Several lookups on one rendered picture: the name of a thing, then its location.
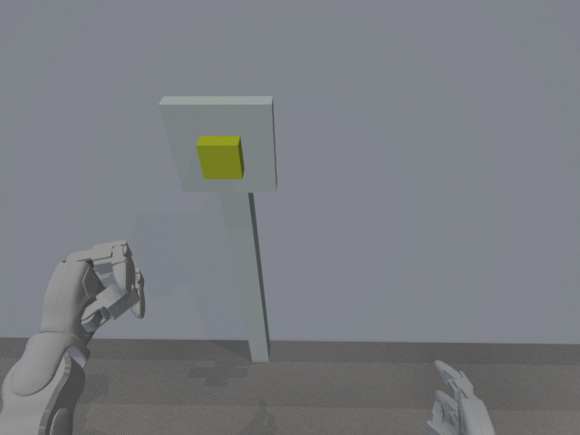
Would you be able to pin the robot left forearm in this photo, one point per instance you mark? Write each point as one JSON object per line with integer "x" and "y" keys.
{"x": 41, "y": 390}

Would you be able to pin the panel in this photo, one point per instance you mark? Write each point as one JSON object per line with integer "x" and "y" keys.
{"x": 186, "y": 118}

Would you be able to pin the button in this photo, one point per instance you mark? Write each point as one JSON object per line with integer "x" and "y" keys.
{"x": 221, "y": 157}

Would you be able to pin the right robot hand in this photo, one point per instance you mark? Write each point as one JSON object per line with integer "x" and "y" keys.
{"x": 468, "y": 417}

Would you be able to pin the left robot hand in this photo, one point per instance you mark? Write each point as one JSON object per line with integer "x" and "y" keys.
{"x": 76, "y": 301}

